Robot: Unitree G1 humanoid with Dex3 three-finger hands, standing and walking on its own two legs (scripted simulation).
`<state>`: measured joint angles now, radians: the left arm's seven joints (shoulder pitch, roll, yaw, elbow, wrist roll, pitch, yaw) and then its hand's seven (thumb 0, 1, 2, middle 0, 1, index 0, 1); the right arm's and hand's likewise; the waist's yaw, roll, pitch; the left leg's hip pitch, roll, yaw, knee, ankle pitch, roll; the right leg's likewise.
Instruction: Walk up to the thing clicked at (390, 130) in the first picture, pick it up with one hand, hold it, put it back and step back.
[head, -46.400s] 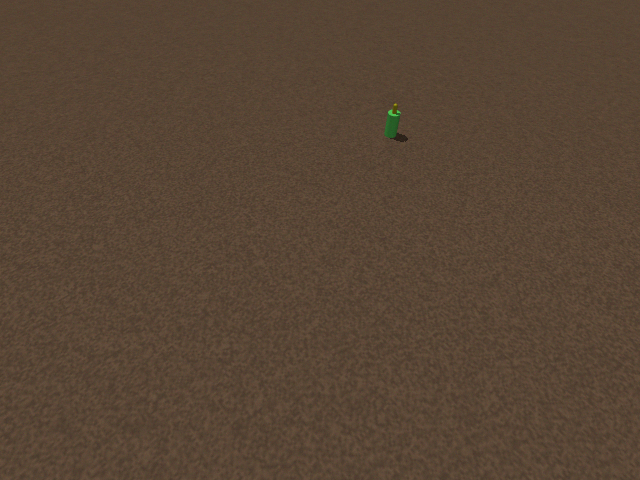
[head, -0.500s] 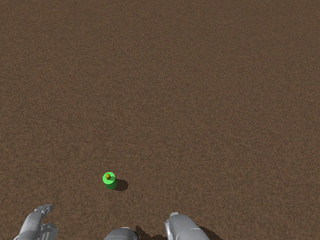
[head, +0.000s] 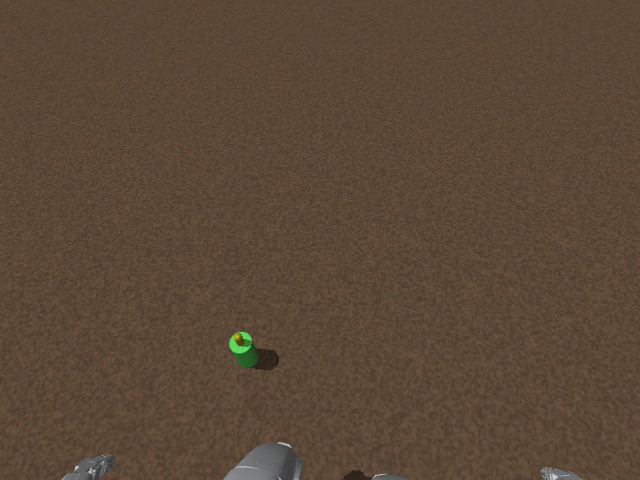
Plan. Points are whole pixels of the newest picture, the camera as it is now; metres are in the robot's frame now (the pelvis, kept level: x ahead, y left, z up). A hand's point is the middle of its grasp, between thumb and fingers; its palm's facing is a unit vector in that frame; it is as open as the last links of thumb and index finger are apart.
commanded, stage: step back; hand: left
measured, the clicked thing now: (242, 347) +0.50 +0.26 -0.68
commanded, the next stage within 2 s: none
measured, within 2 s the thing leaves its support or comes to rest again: neither
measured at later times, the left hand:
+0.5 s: hand out of the picture -0.06 +0.27 -0.16, palm faces +0.01 -0.92 -0.38, open 7.4 cm
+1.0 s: hand out of the picture -0.21 +0.24 -0.16, palm faces +0.07 -0.93 -0.36, open 7.4 cm
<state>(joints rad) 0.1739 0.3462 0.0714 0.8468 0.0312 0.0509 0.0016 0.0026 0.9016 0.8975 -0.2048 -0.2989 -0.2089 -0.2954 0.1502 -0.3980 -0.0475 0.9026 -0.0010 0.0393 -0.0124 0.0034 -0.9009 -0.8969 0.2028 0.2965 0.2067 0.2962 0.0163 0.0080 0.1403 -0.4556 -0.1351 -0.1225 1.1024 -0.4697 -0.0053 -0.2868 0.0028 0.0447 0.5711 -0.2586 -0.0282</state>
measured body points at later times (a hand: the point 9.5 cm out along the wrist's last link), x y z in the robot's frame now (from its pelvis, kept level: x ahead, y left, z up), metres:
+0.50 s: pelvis -0.15 +0.00 -0.01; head -0.09 +0.02 +0.44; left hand -0.06 +0.32 -0.13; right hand -0.01 -0.31 -0.10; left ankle -0.08 +0.12 -0.73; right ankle -0.19 -0.15 -0.69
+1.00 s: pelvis -0.33 -0.03 -0.01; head -0.27 -0.01 +0.43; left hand -0.21 +0.29 -0.13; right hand -0.24 -0.33 -0.13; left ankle -0.32 +0.08 -0.73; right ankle -0.26 -0.15 -0.69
